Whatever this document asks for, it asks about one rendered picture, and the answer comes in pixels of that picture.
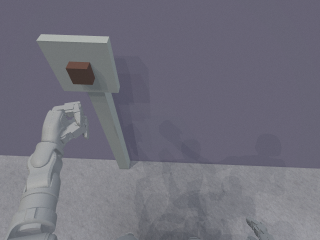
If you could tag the button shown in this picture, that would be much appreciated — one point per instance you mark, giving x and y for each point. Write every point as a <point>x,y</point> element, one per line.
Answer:
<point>80,73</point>

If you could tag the right robot hand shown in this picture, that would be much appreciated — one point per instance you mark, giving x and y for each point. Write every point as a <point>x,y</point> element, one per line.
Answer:
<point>259,229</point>

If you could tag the left robot hand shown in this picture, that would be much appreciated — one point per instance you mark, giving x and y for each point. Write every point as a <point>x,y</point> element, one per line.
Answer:
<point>58,129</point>

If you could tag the robot left shin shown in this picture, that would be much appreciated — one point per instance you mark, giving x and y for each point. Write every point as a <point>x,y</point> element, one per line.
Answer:
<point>129,234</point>

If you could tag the panel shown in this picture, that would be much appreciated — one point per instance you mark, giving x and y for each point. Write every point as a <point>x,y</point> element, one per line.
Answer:
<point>59,50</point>

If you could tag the robot left forearm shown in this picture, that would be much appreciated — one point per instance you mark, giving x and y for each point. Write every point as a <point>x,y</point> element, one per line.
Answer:
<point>37,209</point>

